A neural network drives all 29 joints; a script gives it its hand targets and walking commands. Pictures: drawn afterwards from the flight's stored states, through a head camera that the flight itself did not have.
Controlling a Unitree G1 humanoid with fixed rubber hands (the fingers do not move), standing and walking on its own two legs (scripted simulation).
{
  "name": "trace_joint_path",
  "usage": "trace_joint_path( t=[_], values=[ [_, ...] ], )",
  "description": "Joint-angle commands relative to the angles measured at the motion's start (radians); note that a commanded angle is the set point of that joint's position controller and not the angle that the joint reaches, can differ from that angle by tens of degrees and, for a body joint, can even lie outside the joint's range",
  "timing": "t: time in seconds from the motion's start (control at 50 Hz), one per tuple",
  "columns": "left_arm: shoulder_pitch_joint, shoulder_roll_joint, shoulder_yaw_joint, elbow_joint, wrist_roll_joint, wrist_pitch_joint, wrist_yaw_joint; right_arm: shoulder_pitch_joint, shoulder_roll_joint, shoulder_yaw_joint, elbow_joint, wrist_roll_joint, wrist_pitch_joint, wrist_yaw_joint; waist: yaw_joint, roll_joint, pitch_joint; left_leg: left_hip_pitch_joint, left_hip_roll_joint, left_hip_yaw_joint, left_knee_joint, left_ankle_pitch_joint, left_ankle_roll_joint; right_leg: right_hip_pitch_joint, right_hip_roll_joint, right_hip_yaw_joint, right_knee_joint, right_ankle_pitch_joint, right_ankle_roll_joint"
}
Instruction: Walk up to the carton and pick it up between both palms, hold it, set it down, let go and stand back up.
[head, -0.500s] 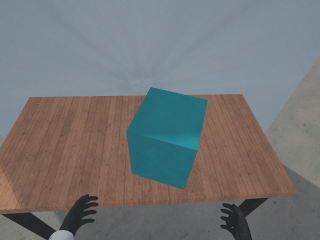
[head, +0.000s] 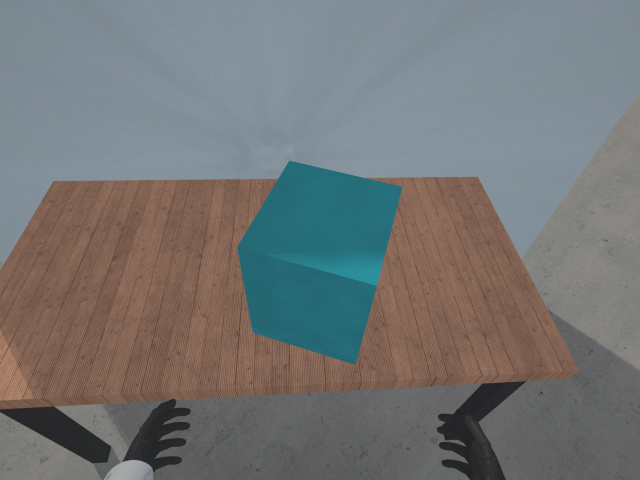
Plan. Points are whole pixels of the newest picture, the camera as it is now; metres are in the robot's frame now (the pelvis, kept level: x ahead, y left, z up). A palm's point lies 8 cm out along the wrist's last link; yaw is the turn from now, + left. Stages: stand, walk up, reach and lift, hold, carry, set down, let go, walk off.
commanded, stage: let go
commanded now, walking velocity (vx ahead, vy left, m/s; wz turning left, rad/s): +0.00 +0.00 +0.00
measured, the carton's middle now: (322, 264) +0.47 +0.01 -0.06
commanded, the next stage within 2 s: stand in 0.44 s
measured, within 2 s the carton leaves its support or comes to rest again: neither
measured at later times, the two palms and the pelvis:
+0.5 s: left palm (144, 458) +0.15 +0.23 -0.08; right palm out of the picture +0.15 -0.22 -0.09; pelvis +0.00 +0.00 +0.00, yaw +0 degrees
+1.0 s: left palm out of the picture +0.05 +0.27 -0.11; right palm out of the picture +0.06 -0.22 -0.12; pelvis -0.01 +0.02 +0.00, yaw +1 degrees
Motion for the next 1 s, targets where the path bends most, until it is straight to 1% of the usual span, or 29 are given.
trace_joint_path(
  t=[0.0, 0.12, 0.26, 0.42, 0.44, 0.46, 0.5, 0.52, 0.54, 0.58, 0.7, 0.86, 0.98],
  values=[
    [-0.087, 0.124, 0.040, -0.163, 0.003, -0.008, 0.021, -0.072, -0.117, -0.029, -0.129, -0.002, -0.031, 0.011, -0.006, 0.013, -0.101, -0.177, -0.011, 0.045, -0.091, 0.115, 0.011, 0.148, -0.066, 0.088, -0.086, 0.074, 0.022],
    [-0.078, 0.115, 0.041, -0.167, 0.008, 0.007, 0.019, -0.060, -0.127, -0.023, -0.140, 0.002, -0.028, 0.013, -0.004, 0.000, -0.090, -0.176, -0.015, 0.047, -0.091, 0.104, 0.018, 0.142, -0.075, 0.098, -0.093, 0.088, 0.029],
    [-0.078, 0.105, 0.043, -0.177, 0.018, 0.012, 0.017, -0.049, -0.138, -0.023, -0.153, 0.008, -0.026, 0.017, -0.002, 0.002, -0.082, -0.174, -0.014, 0.050, -0.089, 0.100, 0.020, 0.137, -0.071, 0.096, -0.091, 0.085, 0.027],
    [-0.073, 0.106, 0.042, -0.193, 0.020, 0.001, 0.021, -0.041, -0.149, -0.035, -0.154, 0.007, -0.036, 0.019, -0.005, 0.015, -0.099, -0.176, -0.013, 0.053, -0.081, 0.118, 0.016, 0.142, -0.058, 0.084, -0.072, 0.120, 0.022],
    [0.077, 0.156, 0.071, -0.064, 0.054, -0.085, 0.027, 0.010, -0.216, -0.021, -0.090, 0.032, 0.043, 0.000, 0.033, 0.134, -0.159, -0.167, 0.035, -0.066, -0.003, 0.248, 0.036, 0.045, -0.133, 0.134, -0.038, 0.282, 0.024],
    [0.103, 0.177, 0.071, -0.033, 0.052, -0.114, 0.020, 0.039, -0.215, -0.014, -0.096, 0.036, 0.076, -0.007, 0.013, 0.115, -0.161, -0.138, 0.059, -0.079, -0.009, 0.213, 0.046, 0.037, -0.153, 0.145, -0.042, 0.269, 0.027],
    [0.067, 0.167, 0.072, -0.025, 0.057, -0.155, 0.009, 0.045, -0.220, -0.008, -0.093, 0.034, 0.098, -0.011, 0.000, 0.056, -0.206, -0.079, 0.075, -0.094, -0.003, 0.260, 0.053, 0.027, -0.157, 0.149, -0.031, 0.326, 0.033],
    [0.054, 0.156, 0.067, -0.026, 0.056, -0.167, 0.005, 0.051, -0.224, -0.004, -0.086, 0.033, 0.105, -0.012, -0.006, 0.037, -0.203, -0.075, 0.078, -0.098, -0.006, 0.245, 0.050, 0.013, -0.155, 0.147, -0.036, 0.316, 0.035],
    [0.051, 0.145, 0.062, -0.021, 0.054, -0.173, 0.003, 0.053, -0.229, -0.002, -0.078, 0.033, 0.109, -0.012, -0.009, 0.029, -0.177, -0.089, 0.077, -0.100, -0.014, 0.213, 0.047, -0.005, -0.152, 0.142, -0.044, 0.292, 0.033],
    [0.058, 0.141, 0.057, -0.004, 0.051, -0.178, 0.000, 0.055, -0.232, 0.001, -0.066, 0.031, 0.113, -0.009, -0.013, 0.021, -0.134, -0.112, 0.078, -0.105, -0.031, 0.175, 0.044, -0.029, -0.151, 0.142, -0.051, 0.269, 0.029],
    [0.095, 0.155, 0.048, 0.041, 0.043, -0.182, 0.000, 0.072, -0.249, 0.011, -0.029, 0.027, 0.118, -0.004, -0.014, 0.005, -0.068, -0.148, 0.077, -0.119, -0.065, 0.139, 0.046, -0.051, -0.151, 0.139, -0.062, 0.210, 0.029],
    [0.148, 0.174, 0.034, 0.096, 0.039, -0.178, 0.009, 0.103, -0.264, 0.026, 0.012, 0.029, 0.120, -0.004, -0.012, 0.008, -0.069, -0.162, 0.071, -0.129, -0.093, 0.093, 0.048, -0.040, -0.151, 0.137, -0.064, 0.120, 0.035],
    [0.178, 0.175, 0.026, 0.138, 0.040, -0.172, 0.013, 0.128, -0.264, 0.036, 0.038, 0.033, 0.124, -0.005, -0.010, 0.021, -0.034, -0.201, 0.066, -0.133, -0.111, 0.011, 0.047, -0.057, -0.151, 0.143, -0.070, 0.042, 0.039]
  ],
)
